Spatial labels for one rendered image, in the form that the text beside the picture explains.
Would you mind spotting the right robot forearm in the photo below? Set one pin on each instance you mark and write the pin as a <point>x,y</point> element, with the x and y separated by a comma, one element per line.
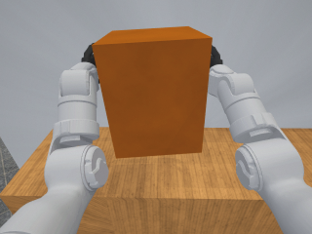
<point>248,119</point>

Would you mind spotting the robot left upper arm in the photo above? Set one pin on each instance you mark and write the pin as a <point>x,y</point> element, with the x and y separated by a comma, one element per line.
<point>72,175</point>

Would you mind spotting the left robot forearm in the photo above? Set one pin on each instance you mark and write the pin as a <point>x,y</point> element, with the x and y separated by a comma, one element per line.
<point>77,108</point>

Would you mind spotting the pedestal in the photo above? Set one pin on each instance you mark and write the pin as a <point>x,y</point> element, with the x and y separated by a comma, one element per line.
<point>190,193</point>

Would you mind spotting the right robot hand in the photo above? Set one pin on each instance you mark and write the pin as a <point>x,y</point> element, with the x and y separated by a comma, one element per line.
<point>215,57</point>

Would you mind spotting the robot right upper arm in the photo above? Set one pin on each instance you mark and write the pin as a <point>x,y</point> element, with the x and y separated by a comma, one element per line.
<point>273,169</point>

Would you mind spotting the left robot hand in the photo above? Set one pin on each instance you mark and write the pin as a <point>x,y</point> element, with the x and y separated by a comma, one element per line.
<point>89,56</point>

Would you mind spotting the carton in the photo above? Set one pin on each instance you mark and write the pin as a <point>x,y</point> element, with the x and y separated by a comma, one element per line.
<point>154,84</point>

